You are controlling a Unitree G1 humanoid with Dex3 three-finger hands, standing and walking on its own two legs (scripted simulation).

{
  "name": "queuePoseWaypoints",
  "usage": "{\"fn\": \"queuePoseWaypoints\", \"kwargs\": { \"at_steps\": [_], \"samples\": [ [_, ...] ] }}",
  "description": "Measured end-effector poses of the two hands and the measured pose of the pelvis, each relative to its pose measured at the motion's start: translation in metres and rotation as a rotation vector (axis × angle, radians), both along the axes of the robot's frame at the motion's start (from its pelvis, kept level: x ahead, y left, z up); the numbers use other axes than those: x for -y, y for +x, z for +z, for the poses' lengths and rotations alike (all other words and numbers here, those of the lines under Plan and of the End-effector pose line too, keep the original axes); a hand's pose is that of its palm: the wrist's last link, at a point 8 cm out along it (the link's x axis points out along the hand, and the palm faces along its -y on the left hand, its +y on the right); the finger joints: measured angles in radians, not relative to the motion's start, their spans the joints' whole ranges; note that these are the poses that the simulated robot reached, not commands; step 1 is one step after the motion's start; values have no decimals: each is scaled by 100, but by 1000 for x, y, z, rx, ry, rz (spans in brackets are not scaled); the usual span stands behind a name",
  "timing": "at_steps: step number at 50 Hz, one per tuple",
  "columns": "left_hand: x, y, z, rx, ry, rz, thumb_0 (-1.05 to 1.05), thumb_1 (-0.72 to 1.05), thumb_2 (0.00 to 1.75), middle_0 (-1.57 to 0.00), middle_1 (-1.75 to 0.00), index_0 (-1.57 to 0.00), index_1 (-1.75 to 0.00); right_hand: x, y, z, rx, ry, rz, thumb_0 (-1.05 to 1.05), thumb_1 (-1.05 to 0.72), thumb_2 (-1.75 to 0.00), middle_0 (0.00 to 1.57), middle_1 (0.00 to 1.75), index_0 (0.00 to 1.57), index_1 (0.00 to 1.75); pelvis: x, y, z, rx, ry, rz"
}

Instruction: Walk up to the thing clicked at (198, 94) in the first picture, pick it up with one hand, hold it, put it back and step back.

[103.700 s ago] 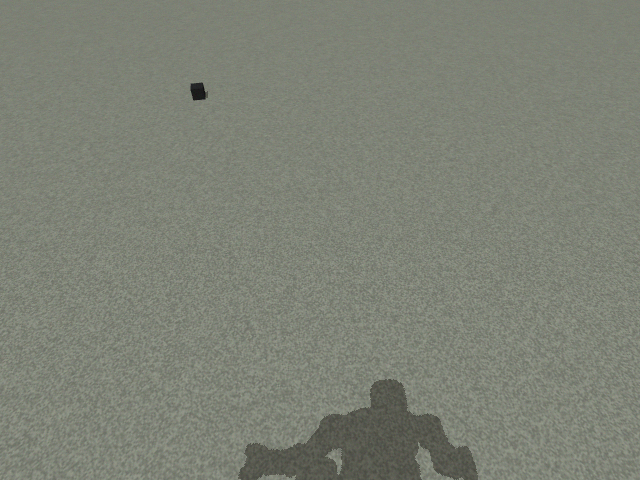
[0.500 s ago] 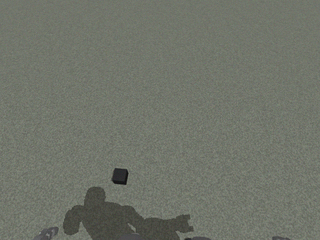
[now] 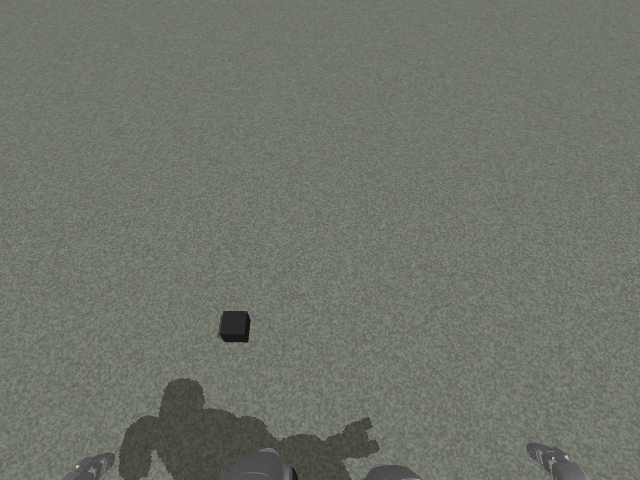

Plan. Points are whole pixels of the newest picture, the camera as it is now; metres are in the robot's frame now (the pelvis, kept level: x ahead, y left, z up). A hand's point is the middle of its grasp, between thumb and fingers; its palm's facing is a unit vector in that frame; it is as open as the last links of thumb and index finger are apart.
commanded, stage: step back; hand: left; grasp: from above
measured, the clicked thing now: (235, 326) +0.56 +0.27 -0.72
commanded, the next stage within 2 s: none
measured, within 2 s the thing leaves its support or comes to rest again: neither
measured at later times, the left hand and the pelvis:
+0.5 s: hand out of the picture -0.02 +0.28 -0.14, palm faces +0.06 -0.94 -0.34, open 7.4 cm; pelvis -0.13 +0.01 +0.01, yaw +4 degrees
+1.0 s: hand out of the picture -0.21 +0.22 -0.11, palm faces +0.01 -0.90 -0.43, open 7.4 cm; pelvis -0.29 -0.04 +0.01, yaw +0 degrees
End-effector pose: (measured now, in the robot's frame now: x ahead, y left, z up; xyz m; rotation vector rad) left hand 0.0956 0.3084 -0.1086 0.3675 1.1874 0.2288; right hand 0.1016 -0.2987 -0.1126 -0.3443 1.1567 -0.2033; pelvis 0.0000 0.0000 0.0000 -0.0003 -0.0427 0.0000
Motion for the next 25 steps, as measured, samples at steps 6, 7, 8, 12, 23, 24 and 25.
{"fn": "queuePoseWaypoints", "kwargs": {
  "at_steps": [6, 7, 8, 12, 23, 24, 25],
  "samples": [
    [11, -35, 20, 24, 8, 12, 1, 90, 90, -20, -30, -20, -30, 8, -19, 3, -3, 28, -6, 0, -90, -89, 20, 30, 21, 30, 10, -24, 10, 4, 20, 0],
    [11, -39, 24, 30, 10, 18, 1, 90, 90, -20, -30, -20, -30, 10, -23, 6, -5, 27, -2, 0, -90, -89, 20, 30, 21, 30, 10, -28, 13, -1, 27, 2],
    [11, -43, 26, 36, 11, 22, 1, 90, 90, -21, -30, -20, -30, 11, -28, 8, -9, 23, 3, 0, -90, -89, 20, 30, 21, 30, 9, -32, 15, -9, 31, 6],
    [8, -52, 31, 70, 17, 16, 1, 90, 90, -21, -30, -20, -30, 16, -51, 10, -35, -10, 24, 0, -90, -89, 20, 30, 21, 30, 5, -52, 16, -32, 27, 22],
    [-13, -112, 2, 86, -42, 42, 1, 90, 90, -20, -30, -20, -30, -10, -125, 25, -54, -58, 73, 0, -90, -89, 20, 30, 20, 30, -12, -120, 9, 6, -4, 64],
    [-13, -120, 3, 75, -48, 47, 1, 90, 90, -20, -30, -20, -30, -11, -131, 29, -52, -59, 72, 0, -90, -89, 20, 30, 21, 30, -12, -124, 12, 4, -19, 66],
    [-13, -128, 4, 68, -55, 53, 1, 90, 90, -20, -30, -20, -30, -12, -136, 33, -49, -62, 72, 0, -90, -89, 20, 30, 21, 30, -12, -128, 15, 0, -27, 62]
  ]
}}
